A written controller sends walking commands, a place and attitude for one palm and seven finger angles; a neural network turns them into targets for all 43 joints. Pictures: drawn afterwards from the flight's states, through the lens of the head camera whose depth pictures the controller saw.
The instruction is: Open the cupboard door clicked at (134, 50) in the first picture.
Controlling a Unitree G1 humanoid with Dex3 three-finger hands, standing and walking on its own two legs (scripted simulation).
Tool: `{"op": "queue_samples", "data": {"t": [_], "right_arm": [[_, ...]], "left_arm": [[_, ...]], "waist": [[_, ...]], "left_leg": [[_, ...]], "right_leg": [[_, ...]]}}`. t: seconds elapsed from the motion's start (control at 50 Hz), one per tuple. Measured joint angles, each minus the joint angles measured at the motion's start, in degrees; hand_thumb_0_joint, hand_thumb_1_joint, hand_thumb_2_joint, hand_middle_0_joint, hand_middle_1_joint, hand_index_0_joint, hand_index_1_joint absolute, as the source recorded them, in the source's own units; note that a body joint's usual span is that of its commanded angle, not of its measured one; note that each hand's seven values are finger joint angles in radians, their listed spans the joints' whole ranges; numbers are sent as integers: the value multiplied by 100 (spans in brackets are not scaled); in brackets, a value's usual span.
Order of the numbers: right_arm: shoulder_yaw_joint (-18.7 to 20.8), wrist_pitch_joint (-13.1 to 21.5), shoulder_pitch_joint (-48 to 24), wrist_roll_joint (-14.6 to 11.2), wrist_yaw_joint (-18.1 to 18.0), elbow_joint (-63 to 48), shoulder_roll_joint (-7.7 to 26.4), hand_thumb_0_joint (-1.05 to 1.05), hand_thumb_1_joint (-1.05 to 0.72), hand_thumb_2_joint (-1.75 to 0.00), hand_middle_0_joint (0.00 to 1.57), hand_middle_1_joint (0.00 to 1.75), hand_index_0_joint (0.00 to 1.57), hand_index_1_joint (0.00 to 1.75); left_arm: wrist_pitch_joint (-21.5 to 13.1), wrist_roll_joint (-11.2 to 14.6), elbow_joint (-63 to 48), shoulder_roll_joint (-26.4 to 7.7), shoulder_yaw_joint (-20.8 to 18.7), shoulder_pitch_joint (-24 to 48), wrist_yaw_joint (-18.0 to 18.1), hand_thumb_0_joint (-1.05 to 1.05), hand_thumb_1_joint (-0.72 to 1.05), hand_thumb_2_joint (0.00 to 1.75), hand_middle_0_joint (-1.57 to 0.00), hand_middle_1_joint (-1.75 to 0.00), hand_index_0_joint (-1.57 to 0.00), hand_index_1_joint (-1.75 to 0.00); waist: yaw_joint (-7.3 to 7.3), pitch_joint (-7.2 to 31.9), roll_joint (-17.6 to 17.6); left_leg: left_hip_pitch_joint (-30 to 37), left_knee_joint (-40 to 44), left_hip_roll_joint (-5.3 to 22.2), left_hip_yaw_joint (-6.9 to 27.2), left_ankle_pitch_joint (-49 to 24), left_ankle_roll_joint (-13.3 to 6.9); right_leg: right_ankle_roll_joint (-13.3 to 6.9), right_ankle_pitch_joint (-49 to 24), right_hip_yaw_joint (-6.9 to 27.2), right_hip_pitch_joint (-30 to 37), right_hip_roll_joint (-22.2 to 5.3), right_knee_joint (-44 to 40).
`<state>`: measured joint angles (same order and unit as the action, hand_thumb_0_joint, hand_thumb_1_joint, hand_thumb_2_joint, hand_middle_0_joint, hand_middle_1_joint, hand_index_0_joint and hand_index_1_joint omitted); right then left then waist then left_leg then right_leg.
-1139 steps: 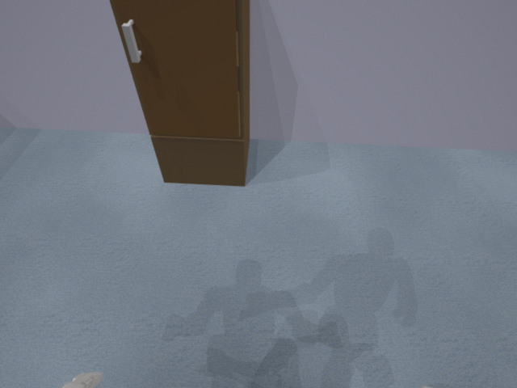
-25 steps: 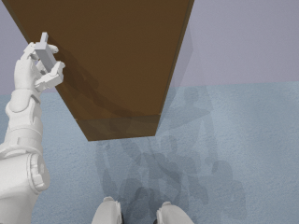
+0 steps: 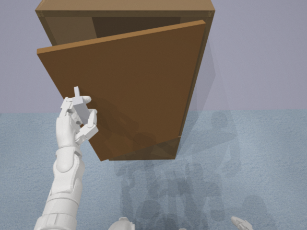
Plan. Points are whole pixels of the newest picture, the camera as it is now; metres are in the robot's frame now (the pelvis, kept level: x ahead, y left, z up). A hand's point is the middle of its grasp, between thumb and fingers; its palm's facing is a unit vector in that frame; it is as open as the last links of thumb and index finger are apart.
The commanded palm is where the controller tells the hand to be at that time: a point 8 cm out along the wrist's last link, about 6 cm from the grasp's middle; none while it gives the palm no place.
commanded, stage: pull the door open along its arc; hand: left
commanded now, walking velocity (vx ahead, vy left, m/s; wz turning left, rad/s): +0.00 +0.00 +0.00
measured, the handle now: (83, 108) +0.42 +0.20 +0.06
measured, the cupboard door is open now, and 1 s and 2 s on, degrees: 18 47 48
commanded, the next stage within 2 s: open thumb and fingers to let go in 0.42 s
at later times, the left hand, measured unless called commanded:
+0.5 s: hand (137, 173) +0.24 +0.04 +0.06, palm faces +0.33 -0.94 -0.02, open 6.4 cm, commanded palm +0.20 +0.09 +0.06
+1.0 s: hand (136, 171) +0.25 +0.05 +0.06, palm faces +0.42 -0.91 -0.01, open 11.8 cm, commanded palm +0.20 +0.10 +0.06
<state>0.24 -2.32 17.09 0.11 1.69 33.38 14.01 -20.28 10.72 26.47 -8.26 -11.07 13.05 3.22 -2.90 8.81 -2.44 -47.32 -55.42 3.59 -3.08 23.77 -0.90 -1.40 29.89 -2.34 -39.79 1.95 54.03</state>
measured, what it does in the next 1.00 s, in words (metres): shifts its weight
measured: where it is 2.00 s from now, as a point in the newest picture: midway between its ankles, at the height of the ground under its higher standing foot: outside the picture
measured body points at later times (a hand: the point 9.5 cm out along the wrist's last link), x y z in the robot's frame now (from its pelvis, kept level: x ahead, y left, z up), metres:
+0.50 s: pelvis +0.00 -0.04 +0.00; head +0.02 -0.06 +0.45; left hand +0.22 +0.09 +0.07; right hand +0.20 -0.23 -0.09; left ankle +0.03 +0.11 -0.68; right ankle -0.04 -0.11 -0.68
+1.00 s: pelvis +0.00 -0.06 +0.00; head +0.03 -0.09 +0.44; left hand +0.22 +0.09 +0.06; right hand +0.17 -0.28 -0.11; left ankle +0.03 +0.11 -0.68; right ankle -0.04 -0.11 -0.68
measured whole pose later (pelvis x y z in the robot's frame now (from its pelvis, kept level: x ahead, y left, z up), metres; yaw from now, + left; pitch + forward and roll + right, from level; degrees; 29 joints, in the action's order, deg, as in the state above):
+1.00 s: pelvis +0.00 -0.06 +0.00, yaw +5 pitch +11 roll +2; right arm 0.1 -0.9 13.0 4.0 0.0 32.2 12.4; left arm -16.4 -1.8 1.4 4.2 10.2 -16.1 26.5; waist -0.6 8.9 -2.5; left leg -42.6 -54.1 2.0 1.6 22.4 2.3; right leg -6.2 33.1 -6.5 -35.6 1.4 57.5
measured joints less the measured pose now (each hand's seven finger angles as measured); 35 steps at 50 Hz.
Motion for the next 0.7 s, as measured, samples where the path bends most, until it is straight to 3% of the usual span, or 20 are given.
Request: {"op": "queue_samples", "data": {"t": [0.12,0.2,0.34,0.44,0.54,0.7], "right_arm": [[6,12,-419,233,136,-54,-157,1,-90,-89,20,29,20,30],[-26,-54,-567,310,146,-171,-265,1,-90,-89,20,29,20,30],[-112,-42,-600,332,65,-396,-356,1,-90,-89,20,29,21,30],[-184,71,-585,323,40,-474,-385,1,-90,-89,20,29,21,30],[-223,160,-573,351,-20,-437,-345,1,-90,-89,20,29,21,30],[-122,160,-514,407,-122,-203,-245,1,-90,-89,20,29,21,30]], "left_arm": [[190,-711,-877,874,768,-664,1827,1,67,81,-28,-132,-31,-126],[400,-1128,-1353,1171,1297,-1191,2435,1,68,81,-28,-131,-29,-129],[652,-1487,-2262,1423,2174,-2378,2666,1,67,77,-25,-130,-29,-131],[692,-1576,-2772,1173,2660,-3068,2505,0,66,74,-27,-130,-30,-132],[699,-1505,-2885,1124,2714,-3262,2488,0,64,73,-29,-131,-33,-133],[665,-1412,-2587,1313,2335,-2942,2547,-1,58,75,-34,-131,-36,-133]], "waist": [[188,38,24],[269,41,29],[295,4,10],[214,20,3],[159,41,-30],[244,66,-3]], "left_leg": [[122,-48,-83,96,16,48],[269,-21,-120,181,9,97],[558,113,-146,295,-38,190],[649,123,-130,346,-33,270],[686,103,-113,399,-22,331],[580,95,-142,447,-79,359]], "right_leg": [[-49,118,-104,142,-70,125],[-101,165,-191,315,-92,124],[-191,184,-305,627,-94,24],[-267,235,-352,709,-71,62],[-340,290,-401,741,-44,125],[-427,344,-451,589,-66,279]]}}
